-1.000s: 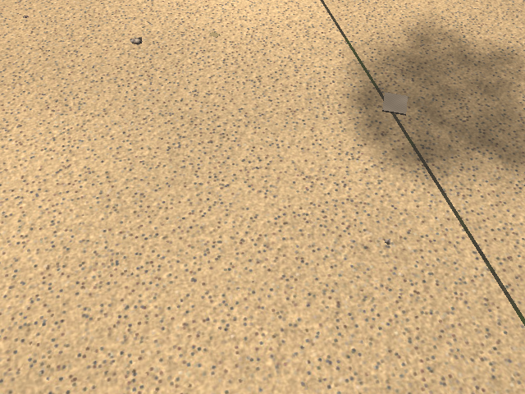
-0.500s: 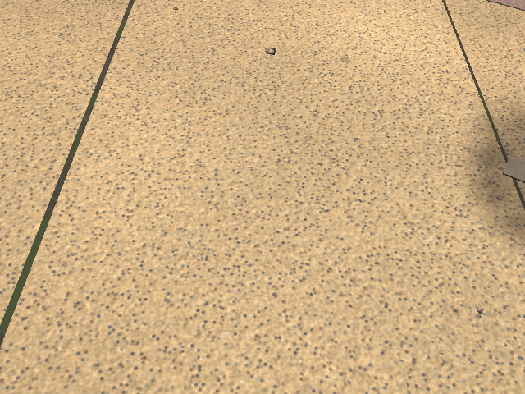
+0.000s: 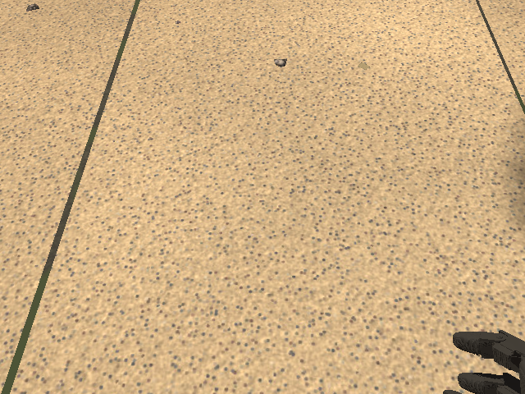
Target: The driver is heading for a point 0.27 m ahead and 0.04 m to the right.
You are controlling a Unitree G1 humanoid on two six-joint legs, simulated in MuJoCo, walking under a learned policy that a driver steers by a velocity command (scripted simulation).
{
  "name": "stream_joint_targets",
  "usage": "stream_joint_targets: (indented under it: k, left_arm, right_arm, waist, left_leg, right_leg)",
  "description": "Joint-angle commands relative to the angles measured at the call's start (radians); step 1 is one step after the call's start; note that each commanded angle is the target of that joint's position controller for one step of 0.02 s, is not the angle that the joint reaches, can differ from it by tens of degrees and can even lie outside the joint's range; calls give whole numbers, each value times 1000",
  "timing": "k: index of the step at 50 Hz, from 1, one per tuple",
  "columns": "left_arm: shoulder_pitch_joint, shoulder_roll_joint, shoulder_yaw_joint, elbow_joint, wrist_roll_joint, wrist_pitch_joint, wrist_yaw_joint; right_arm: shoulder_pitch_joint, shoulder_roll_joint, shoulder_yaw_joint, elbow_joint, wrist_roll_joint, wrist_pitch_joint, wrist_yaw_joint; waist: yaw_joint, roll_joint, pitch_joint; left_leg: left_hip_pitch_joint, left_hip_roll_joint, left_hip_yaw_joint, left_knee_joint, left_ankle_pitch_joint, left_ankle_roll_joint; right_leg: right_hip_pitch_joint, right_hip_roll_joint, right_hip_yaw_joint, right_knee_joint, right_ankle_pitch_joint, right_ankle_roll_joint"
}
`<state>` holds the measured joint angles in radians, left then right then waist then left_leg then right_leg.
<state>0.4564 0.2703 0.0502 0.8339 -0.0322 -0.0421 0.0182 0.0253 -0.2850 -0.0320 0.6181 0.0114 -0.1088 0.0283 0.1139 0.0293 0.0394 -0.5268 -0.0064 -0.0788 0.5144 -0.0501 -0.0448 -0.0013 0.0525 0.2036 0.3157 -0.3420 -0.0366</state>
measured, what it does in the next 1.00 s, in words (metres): walks ahead: left foot, then right foot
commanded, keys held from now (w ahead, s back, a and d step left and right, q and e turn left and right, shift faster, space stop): w+e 0.04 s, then no key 0.96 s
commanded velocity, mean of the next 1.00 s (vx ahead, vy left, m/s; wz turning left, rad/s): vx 0.13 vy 0.00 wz -0.13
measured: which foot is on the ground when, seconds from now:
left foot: up 0.00-0.04, down 0.06-1.00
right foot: down 0.00-0.08, up 0.10-0.42, down 0.44-1.00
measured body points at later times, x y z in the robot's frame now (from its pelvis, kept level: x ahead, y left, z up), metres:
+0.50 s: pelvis +0.18 +0.01 +0.00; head +0.20 -0.01 +0.44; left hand +0.41 +0.23 -0.09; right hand +0.23 -0.27 -0.13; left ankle +0.16 +0.13 -0.74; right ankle +0.23 -0.11 -0.74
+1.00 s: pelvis +0.21 -0.01 -0.01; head +0.22 -0.01 +0.44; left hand +0.38 +0.23 -0.12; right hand +0.24 -0.29 -0.14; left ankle +0.16 +0.13 -0.74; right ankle +0.23 -0.11 -0.74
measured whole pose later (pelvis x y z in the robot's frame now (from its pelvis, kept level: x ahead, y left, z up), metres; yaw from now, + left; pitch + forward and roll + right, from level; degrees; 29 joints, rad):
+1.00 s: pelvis +0.21 -0.01 -0.01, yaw -7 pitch -1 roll +0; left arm 0.13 0.25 0.04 0.83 0.01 0.00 0.01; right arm 0.22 -0.27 -0.02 0.94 -0.01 0.02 -0.04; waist -0.02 0.00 0.04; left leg -0.09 0.03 0.02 0.47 -0.36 -0.03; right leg -0.28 0.03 0.02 0.54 -0.23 -0.03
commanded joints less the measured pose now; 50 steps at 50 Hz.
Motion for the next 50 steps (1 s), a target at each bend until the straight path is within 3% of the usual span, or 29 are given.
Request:
stream_joint_targets:
  k: [1,2,3,4,5,6,7,8,10,12,14,16,19,21,22,23,24,25,27,29,34,42,50]
  left_arm:
    - [-68,193,52,-79,-4,-7,8]
    - [-78,173,46,-88,2,-7,5]
    - [-92,126,30,-111,24,-6,1]
    - [12,26,4,-137,19,-12,9]
    - [90,76,6,-130,2,-17,9]
    - [44,149,27,-106,-7,-8,10]
    - [-33,164,30,-111,3,1,10]
    - [-81,155,32,-122,18,6,11]
    - [-103,115,27,-132,23,21,7]
    - [-114,68,11,-141,30,28,4]
    - [-148,53,-2,-153,39,27,-1]
    - [-192,72,-2,-163,36,28,-8]
    - [-247,100,6,-184,38,35,-12]
    - [-261,116,14,-192,50,36,-8]
    - [-266,162,23,-207,55,37,1]
    - [-291,210,28,-230,58,46,11]
    - [-320,131,6,-223,53,55,9]
    - [-363,98,-1,-229,44,56,-3]
    - [-380,100,-1,-230,45,52,-18]
    - [-364,118,4,-217,43,40,-23]
    - [-361,101,4,-191,41,31,-20]
    - [-376,93,9,-130,40,30,-24]
    - [-368,93,14,-47,38,35,-4]
  right_arm:
    - [24,-131,-51,-65,8,-18,-12]
    - [117,-159,-68,-44,3,-19,-21]
    - [260,-203,-83,-29,-17,-17,-31]
    - [354,-283,-96,-11,-47,-5,-32]
    - [340,-231,-85,1,-35,0,-18]
    - [269,-148,-64,-8,-23,2,-17]
    - [224,-104,-50,-9,-20,7,-14]
    - [186,-83,-42,4,-24,9,-7]
    - [143,-74,-36,28,-30,4,-1]
    - [119,-87,-38,55,-29,1,-3]
    - [89,-121,-46,69,-21,11,-10]
    - [109,-144,-50,90,-12,25,-16]
    - [123,-152,-45,119,1,37,-14]
    - [135,-122,-30,138,7,40,-12]
    - [177,-88,-16,149,-14,37,-11]
    - [286,-67,-6,164,-43,33,-7]
    - [306,-39,5,173,-35,45,-15]
    - [256,-67,3,166,-30,60,-21]
    - [226,-108,-8,174,-26,83,-31]
    - [241,-117,-8,178,-28,93,-35]
    - [235,-108,-7,201,-20,99,-46]
    - [224,-102,-12,244,-20,130,-62]
    - [236,-93,-11,304,-20,122,-71]
  waist:
    - [-116,-163,-21]
    - [-168,-152,-80]
    - [-234,-103,-214]
    - [-199,168,-369]
    - [-156,310,-380]
    - [-153,175,-233]
    - [-153,71,-152]
    - [-134,19,-110]
    - [-96,55,-78]
    - [-79,82,-85]
    - [-78,89,-116]
    - [-98,88,-138]
    - [-100,63,-120]
    - [-85,41,-105]
    - [-97,-27,-125]
    - [-161,-147,-174]
    - [-165,-190,-211]
    - [-153,-158,-161]
    - [-134,-122,-93]
    - [-136,-103,-91]
    - [-131,-65,-133]
    - [-139,-42,-92]
    - [-134,-42,-49]
  left_leg:
    - [250,-16,19,-48,1,36]
    - [391,-5,26,-77,-6,65]
    - [607,114,-68,-49,-19,124]
    - [911,355,-445,-84,-20,258]
    - [877,443,-697,-176,9,332]
    - [744,406,-555,-168,96,314]
    - [627,354,-368,-150,268,292]
    - [529,308,-263,-156,408,278]
    - [399,252,-140,-199,517,261]
    - [345,232,-79,-225,580,279]
    - [312,218,-26,-235,589,278]
    - [321,215,-11,-233,532,269]
    - [320,218,-23,-199,362,244]
    - [283,176,-24,-146,162,184]
    - [251,128,4,-94,28,123]
    - [188,53,54,-37,-253,66]
    - [232,51,70,-40,-326,32]
    - [266,50,71,-74,-267,21]
    - [254,44,79,-79,-203,21]
    - [284,53,70,-83,-143,23]
    - [340,65,67,-72,-40,21]
    - [377,64,70,-93,-88,21]
    - [344,60,75,-113,-160,26]
  right_leg:
    - [-149,-210,187,16,400,-102]
    - [-171,-161,157,134,480,-75]
    - [-248,-105,106,376,423,-39]
    - [-530,47,-13,729,1,29]
    - [-647,29,-9,899,-279,48]
    - [-676,-21,-4,978,-219,59]
    - [-655,-52,-44,979,-173,69]
    - [-628,-74,-62,930,-149,73]
    - [-537,-102,-87,805,-105,76]
    - [-467,-101,-118,645,-53,91]
    - [-369,-103,-145,481,63,92]
    - [-308,-86,-163,387,173,87]
    - [-242,-71,-170,263,240,55]
    - [-134,-71,-160,118,349,15]
    - [-48,-159,-72,89,595,-14]
    - [48,-281,38,141,760,-93]
    - [-8,-301,61,132,610,-158]
    - [-82,-239,39,122,442,-131]
    - [-134,-161,-27,142,371,-70]
    - [-143,-151,-38,160,447,-58]
    - [-103,-142,-57,205,639,-66]
    - [-156,-123,-72,171,499,-57]
    - [-173,-104,-89,140,338,-39]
